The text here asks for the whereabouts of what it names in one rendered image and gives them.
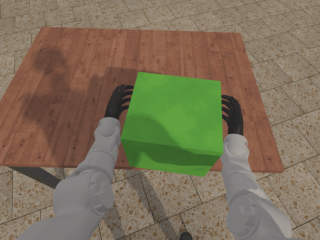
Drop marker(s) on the table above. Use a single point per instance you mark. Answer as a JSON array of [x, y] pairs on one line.
[[60, 92]]

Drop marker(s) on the right robot forearm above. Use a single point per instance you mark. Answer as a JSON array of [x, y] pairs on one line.
[[236, 172]]

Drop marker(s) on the left robot forearm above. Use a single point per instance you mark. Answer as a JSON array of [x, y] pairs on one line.
[[103, 154]]

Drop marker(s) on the robot right hand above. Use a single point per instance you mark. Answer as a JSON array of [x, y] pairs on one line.
[[234, 119]]

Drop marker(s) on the robot left upper arm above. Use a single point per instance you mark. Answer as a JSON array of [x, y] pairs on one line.
[[79, 203]]

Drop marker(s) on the robot left hand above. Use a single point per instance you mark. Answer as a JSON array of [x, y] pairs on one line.
[[114, 106]]

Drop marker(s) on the carton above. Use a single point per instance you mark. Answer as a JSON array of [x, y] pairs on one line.
[[174, 124]]

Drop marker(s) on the robot right upper arm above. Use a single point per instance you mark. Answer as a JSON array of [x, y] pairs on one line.
[[250, 218]]

